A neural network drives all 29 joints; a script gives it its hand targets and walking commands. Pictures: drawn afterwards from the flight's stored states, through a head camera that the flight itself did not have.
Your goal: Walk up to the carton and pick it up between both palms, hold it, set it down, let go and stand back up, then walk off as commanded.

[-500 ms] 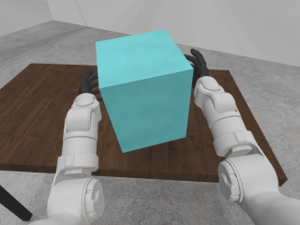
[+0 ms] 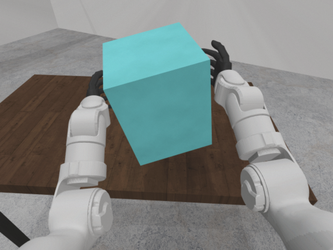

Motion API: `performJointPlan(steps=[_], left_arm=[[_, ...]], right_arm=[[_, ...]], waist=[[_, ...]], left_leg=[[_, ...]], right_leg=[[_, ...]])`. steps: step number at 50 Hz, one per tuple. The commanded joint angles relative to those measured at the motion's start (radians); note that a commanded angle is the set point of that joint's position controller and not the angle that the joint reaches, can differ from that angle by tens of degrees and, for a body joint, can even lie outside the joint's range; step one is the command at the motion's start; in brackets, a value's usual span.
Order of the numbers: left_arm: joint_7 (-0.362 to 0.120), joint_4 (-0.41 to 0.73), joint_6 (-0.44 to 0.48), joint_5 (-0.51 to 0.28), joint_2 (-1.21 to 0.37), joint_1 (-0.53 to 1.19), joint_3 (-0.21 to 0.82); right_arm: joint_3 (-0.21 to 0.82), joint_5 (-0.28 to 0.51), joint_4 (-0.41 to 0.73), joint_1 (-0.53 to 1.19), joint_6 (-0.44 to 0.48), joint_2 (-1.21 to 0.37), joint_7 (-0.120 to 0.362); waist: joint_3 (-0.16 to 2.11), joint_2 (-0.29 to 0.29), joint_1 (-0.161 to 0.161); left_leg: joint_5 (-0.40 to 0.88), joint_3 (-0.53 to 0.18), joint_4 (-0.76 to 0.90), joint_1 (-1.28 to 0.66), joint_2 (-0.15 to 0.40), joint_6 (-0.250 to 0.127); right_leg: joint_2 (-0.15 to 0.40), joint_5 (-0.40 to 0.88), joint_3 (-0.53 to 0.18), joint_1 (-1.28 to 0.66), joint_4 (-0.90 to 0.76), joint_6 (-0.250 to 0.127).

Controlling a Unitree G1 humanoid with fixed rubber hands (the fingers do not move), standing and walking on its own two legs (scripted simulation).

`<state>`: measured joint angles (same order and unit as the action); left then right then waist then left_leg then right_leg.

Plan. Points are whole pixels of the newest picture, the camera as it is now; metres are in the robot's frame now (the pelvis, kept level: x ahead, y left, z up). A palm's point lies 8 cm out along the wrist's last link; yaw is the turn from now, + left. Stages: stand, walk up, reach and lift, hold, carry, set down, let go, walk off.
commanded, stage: reach and lift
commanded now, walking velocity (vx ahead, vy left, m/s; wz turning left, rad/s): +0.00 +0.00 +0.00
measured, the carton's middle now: (159, 95) +0.45 +0.04 +0.20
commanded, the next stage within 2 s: hold in 0.88 s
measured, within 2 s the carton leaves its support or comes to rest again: neither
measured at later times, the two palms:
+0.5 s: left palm (96, 99) +0.37 +0.18 +0.23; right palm (225, 71) +0.40 -0.10 +0.29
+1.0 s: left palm (95, 97) +0.37 +0.17 +0.24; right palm (227, 64) +0.39 -0.10 +0.30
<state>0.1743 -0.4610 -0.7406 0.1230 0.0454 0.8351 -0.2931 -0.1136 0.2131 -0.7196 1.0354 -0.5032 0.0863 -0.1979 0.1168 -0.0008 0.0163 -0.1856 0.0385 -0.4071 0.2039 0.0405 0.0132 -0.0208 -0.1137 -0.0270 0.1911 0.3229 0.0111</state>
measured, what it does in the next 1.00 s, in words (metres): stands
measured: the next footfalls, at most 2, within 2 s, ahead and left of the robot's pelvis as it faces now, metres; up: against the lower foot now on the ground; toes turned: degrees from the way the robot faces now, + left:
none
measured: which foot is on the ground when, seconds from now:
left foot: down 0.00-1.00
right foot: down 0.00-1.00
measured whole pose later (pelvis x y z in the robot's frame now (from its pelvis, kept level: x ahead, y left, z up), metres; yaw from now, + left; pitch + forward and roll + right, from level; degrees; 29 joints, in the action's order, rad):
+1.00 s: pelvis +0.00 +0.00 +0.00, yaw +0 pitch -1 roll -1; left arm 0.14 -0.48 -0.85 0.12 0.08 0.88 -0.28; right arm -0.12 0.27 -0.75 1.12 -0.62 0.10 -0.26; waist 0.15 0.00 0.00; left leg -0.18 0.04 -0.41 0.20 0.04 0.01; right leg -0.02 -0.11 -0.03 0.19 0.32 0.01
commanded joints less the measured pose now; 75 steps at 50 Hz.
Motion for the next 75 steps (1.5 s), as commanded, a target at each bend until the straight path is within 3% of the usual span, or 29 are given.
performJointPlan(steps=[1, 3, 4, 6, 8, 16, 19, 22, 24, 25, 27, 29, 31, 34, 36, 37, 38, 43, 45, 47, 49, 52, 55, 60, 65, 66, 69, 70, 75], left_arm=[[-0.252, 0.340, 0.112, -0.226, -0.545, 1.116, 0.454], [-0.252, 0.283, 0.097, -0.201, -0.554, 1.073, 0.418], [-0.250, 0.258, 0.096, -0.171, -0.535, 1.102, 0.387], [-0.248, 0.386, 0.094, -0.227, -0.559, 1.117, 0.460], [-0.246, 0.430, 0.098, -0.251, -0.576, 1.165, 0.487], [-0.239, 0.345, 0.071, -0.209, -0.533, 1.145, 0.425], [-0.248, 0.365, 0.077, -0.243, -0.517, 1.206, 0.441], [-0.235, 0.414, 0.067, -0.242, -0.534, 1.183, 0.460], [-0.241, 0.406, 0.056, -0.233, -0.519, 1.181, 0.435], [-0.241, 0.381, 0.047, -0.223, -0.534, 1.200, 0.462], [-0.252, 0.282, 0.047, -0.214, -0.522, 1.149, 0.404], [-0.250, 0.248, 0.039, -0.206, -0.534, 1.170, 0.395], [-0.252, 0.262, 0.043, -0.225, -0.561, 1.190, 0.431], [-0.269, 0.206, 0.044, -0.174, -0.498, 1.202, 0.352], [-0.267, 0.199, 0.044, -0.187, -0.529, 1.190, 0.355], [-0.248, 0.329, 0.053, -0.205, -0.552, 1.258, 0.408], [-0.245, 0.329, 0.056, -0.210, -0.547, 1.266, 0.396], [-0.251, 0.339, 0.014, -0.192, -0.494, 1.187, 0.388], [-0.252, 0.428, 0.012, -0.233, -0.533, 1.201, 0.459], [-0.239, 0.439, 0.022, -0.237, -0.501, 1.243, 0.430], [-0.228, 0.587, 0.012, -0.299, -0.559, 1.312, 0.521], [-0.216, 0.623, 0.004, -0.324, -0.535, 1.336, 0.532], [-0.217, 0.476, -0.023, -0.275, -0.519, 1.269, 0.470], [-0.245, 0.379, -0.029, -0.248, -0.563, 1.214, 0.444], [-0.289, 0.227, -0.031, -0.150, -0.482, 1.195, 0.288], [-0.290, 0.210, -0.026, -0.155, -0.471, 1.185, 0.292], [-0.291, 0.246, -0.017, -0.168, -0.507, 1.237, 0.346], [-0.292, 0.247, -0.009, -0.185, -0.513, 1.252, 0.326], [-0.268, 0.279, 0.015, -0.223, -0.507, 1.328, 0.349]], right_arm=[[0.240, 0.129, 0.078, 0.679, -0.019, -0.658, 0.094], [0.214, 0.136, 0.020, 0.663, -0.040, -0.630, 0.090], [0.209, 0.136, -0.044, 0.664, -0.045, -0.628, 0.102], [0.212, 0.141, -0.007, 0.584, -0.053, -0.597, 0.098], [0.274, 0.182, 0.148, 0.687, -0.041, -0.654, 0.100], [0.221, 0.180, -0.006, 0.670, -0.081, -0.608, 0.094], [0.254, 0.183, 0.115, 0.737, -0.074, -0.667, 0.088], [0.298, 0.222, 0.195, 0.779, -0.073, -0.686, 0.085], [0.290, 0.221, 0.140, 0.762, -0.089, -0.664, 0.083], [0.254, 0.212, 0.084, 0.745, -0.096, -0.642, 0.082], [0.243, 0.195, 0.064, 0.774, -0.094, -0.642, 0.092], [0.203, 0.181, 0.028, 0.774, -0.100, -0.610, 0.092], [0.172, 0.168, 0.015, 0.778, -0.093, -0.601, 0.099], [0.175, 0.160, -0.085, 0.744, -0.117, -0.620, 0.108], [0.172, 0.155, -0.043, 0.761, -0.111, -0.607, 0.103], [0.186, 0.177, -0.063, 0.740, -0.118, -0.611, 0.109], [0.218, 0.200, -0.054, 0.769, -0.114, -0.630, 0.115], [0.275, 0.253, 0.044, 0.752, -0.148, -0.629, 0.086], [0.298, 0.261, 0.191, 0.790, -0.137, -0.633, 0.066], [0.315, 0.269, 0.130, 0.773, -0.155, -0.676, 0.067], [0.295, 0.279, 0.219, 0.761, -0.155, -0.641, 0.060], [0.306, 0.295, 0.249, 0.788, -0.158, -0.671, 0.064], [0.278, 0.282, 0.162, 0.786, -0.179, -0.633, 0.074], [0.191, 0.229, 0.041, 0.736, -0.191, -0.592, 0.080], [0.155, 0.201, -0.133, 0.711, -0.219, -0.581, 0.085], [0.170, 0.207, -0.061, 0.774, -0.204, -0.607, 0.087], [0.153, 0.205, -0.082, 0.764, -0.189, -0.579, 0.091], [0.185, 0.227, -0.004, 0.845, -0.178, -0.612, 0.092], [0.196, 0.214, -0.011, 0.868, -0.166, -0.657, 0.099]], waist=[[0.553, -0.049, -0.202], [0.505, -0.041, -0.217], [0.464, -0.053, -0.183], [0.529, -0.117, -0.257], [0.652, -0.062, -0.222], [0.477, -0.086, -0.218], [0.578, -0.030, -0.207], [0.673, -0.073, -0.182], [0.603, -0.065, -0.179], [0.548, -0.096, -0.224], [0.495, -0.046, -0.175], [0.467, -0.042, -0.183], [0.476, -0.093, -0.230], [0.410, -0.041, -0.177], [0.469, -0.032, -0.186], [0.517, -0.106, -0.219], [0.533, -0.101, -0.182], [0.538, -0.068, -0.175], [0.627, -0.086, -0.214], [0.636, -0.051, -0.185], [0.672, -0.125, -0.259], [0.692, -0.130, -0.233], [0.580, -0.090, -0.211], [0.420, -0.115, -0.256], [0.276, -0.055, -0.208], [0.286, -0.018, -0.177], [0.343, -0.112, -0.222], [0.412, -0.055, -0.176], [0.454, -0.053, -0.181]], left_leg=[[0.107, -0.078, 0.065, -0.110, -0.089, 0.063], [0.118, -0.080, 0.070, -0.102, -0.085, 0.062], [0.087, -0.085, 0.083, -0.084, -0.077, 0.054], [0.186, -0.092, 0.061, -0.127, -0.071, 0.092], [0.227, -0.096, 0.038, -0.155, -0.070, 0.080], [0.163, -0.108, 0.065, -0.095, -0.069, 0.081], [0.094, -0.083, 0.063, -0.080, -0.083, 0.055], [0.199, -0.081, 0.039, -0.107, -0.092, 0.060], [0.176, -0.084, 0.054, -0.101, -0.090, 0.060], [0.157, -0.099, 0.061, -0.082, -0.081, 0.077], [0.072, -0.085, 0.090, -0.055, -0.074, 0.052], [0.038, -0.097, 0.092, -0.050, -0.060, 0.058], [0.008, -0.103, 0.108, -0.054, -0.052, 0.071], [-0.046, -0.077, 0.123, -0.019, -0.063, 0.043], [-0.037, -0.090, 0.120, -0.020, -0.053, 0.043], [0.046, -0.102, 0.114, -0.059, -0.056, 0.076], [0.110, -0.113, 0.096, -0.072, -0.045, 0.073], [0.154, -0.093, 0.073, -0.054, -0.078, 0.056], [0.189, -0.093, 0.049, -0.094, -0.085, 0.073], [0.169, -0.094, 0.054, -0.078, -0.087, 0.058], [0.249, -0.124, 0.036, -0.119, -0.071, 0.102], [0.245, -0.119, 0.020, -0.137, -0.072, 0.091], [0.139, -0.103, 0.062, -0.076, -0.072, 0.072], [0.023, -0.116, 0.122, -0.011, -0.047, 0.076], [-0.172, -0.081, 0.187, 0.073, -0.061, 0.040], [-0.153, -0.072, 0.172, 0.073, -0.070, 0.029], [-0.090, -0.088, 0.163, 0.057, -0.053, 0.059], [-0.094, -0.083, 0.153, 0.058, -0.053, 0.036], [-0.124, -0.084, 0.145, 0.076, -0.065, 0.030]], right_leg=[[-0.031, 0.242, 0.036, -0.297, -0.009, 0.018], [-0.034, 0.250, 0.035, -0.297, -0.012, 0.018], [-0.034, 0.210, 0.037, -0.278, -0.011, 0.013], [-0.040, 0.313, 0.036, -0.307, 0.012, 0.001], [-0.043, 0.357, 0.046, -0.349, 0.012, 0.015], [-0.039, 0.284, 0.039, -0.309, 0.003, 0.012], [-0.028, 0.299, 0.026, -0.336, 0.010, 0.027], [-0.035, 0.388, 0.027, -0.373, 0.018, 0.026], [-0.041, 0.362, 0.029, -0.355, 0.017, 0.027], [-0.042, 0.327, 0.035, -0.334, 0.018, 0.022], [-0.040, 0.222, 0.033, -0.320, -0.006, 0.019], [-0.047, 0.172, 0.032, -0.286, -0.011, 0.005], [-0.039, 0.148, 0.038, -0.270, -0.015, -0.003], [-0.030, 0.088, 0.030, -0.259, -0.026, 0.010], [-0.031, 0.119, 0.017, -0.295, -0.027, 0.001], [-0.038, 0.194, 0.037, -0.299, -0.005, -0.003], [-0.052, 0.210, 0.034, -0.296, 0.002, -0.005], [-0.049, 0.319, 0.019, -0.393, 0.011, 0.013], [-0.053, 0.366, 0.027, -0.389, 0.020, 0.022], [-0.057, 0.354, 0.019, -0.402, 0.019, 0.025], [-0.063, 0.379, 0.030, -0.352, 0.040, 0.014], [-0.061, 0.361, 0.031, -0.323, 0.036, 0.017], [-0.067, 0.264, 0.035, -0.290, 0.019, 0.014], [-0.060, 0.169, 0.028, -0.283, -0.012, -0.003], [-0.041, 0.001, 0.026, -0.272, -0.043, 0.014], [-0.039, 0.001, 0.026, -0.262, -0.046, 0.016], [-0.050, 0.070, 0.028, -0.288, -0.011, -0.009], [-0.049, 0.054, 0.019, -0.286, -0.019, 0.000], [-0.035, 0.016, 0.019, -0.267, -0.027, 0.009]])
